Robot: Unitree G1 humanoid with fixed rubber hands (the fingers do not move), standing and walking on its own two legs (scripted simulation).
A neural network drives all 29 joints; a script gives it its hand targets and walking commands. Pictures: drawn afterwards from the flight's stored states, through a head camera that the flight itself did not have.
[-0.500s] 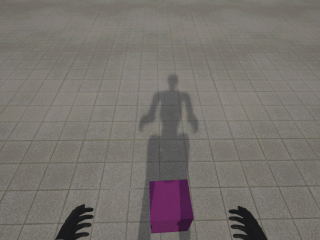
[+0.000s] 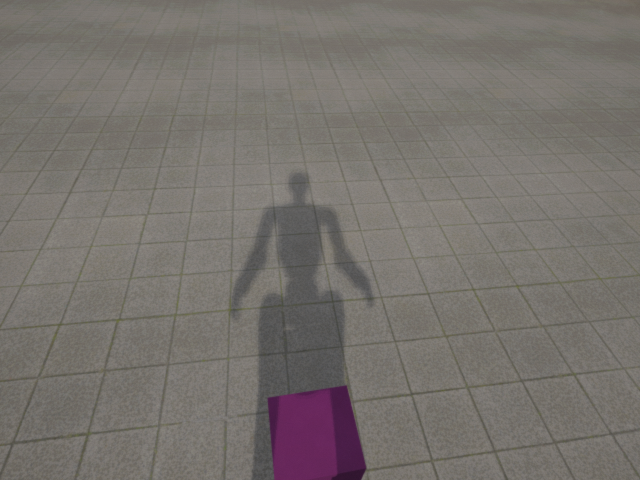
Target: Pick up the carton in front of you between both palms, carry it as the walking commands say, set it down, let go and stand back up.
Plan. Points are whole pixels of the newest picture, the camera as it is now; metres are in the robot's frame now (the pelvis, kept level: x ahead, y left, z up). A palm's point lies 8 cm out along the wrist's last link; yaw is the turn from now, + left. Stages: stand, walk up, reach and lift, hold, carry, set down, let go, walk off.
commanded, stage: stand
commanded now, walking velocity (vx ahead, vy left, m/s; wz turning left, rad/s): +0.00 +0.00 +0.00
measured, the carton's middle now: (312, 448) +0.39 -0.02 -0.63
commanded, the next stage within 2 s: none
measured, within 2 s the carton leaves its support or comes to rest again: neither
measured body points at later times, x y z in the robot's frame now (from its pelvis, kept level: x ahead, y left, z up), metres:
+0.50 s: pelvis +0.00 +0.00 +0.00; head +0.00 +0.00 +0.45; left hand +0.09 +0.25 -0.13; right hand +0.03 -0.27 -0.12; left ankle -0.11 +0.10 -0.72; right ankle -0.01 -0.13 -0.72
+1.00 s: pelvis -0.02 +0.00 +0.00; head -0.01 +0.00 +0.45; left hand +0.08 +0.25 -0.13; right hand -0.02 -0.27 -0.13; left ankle -0.11 +0.10 -0.72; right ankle -0.01 -0.13 -0.72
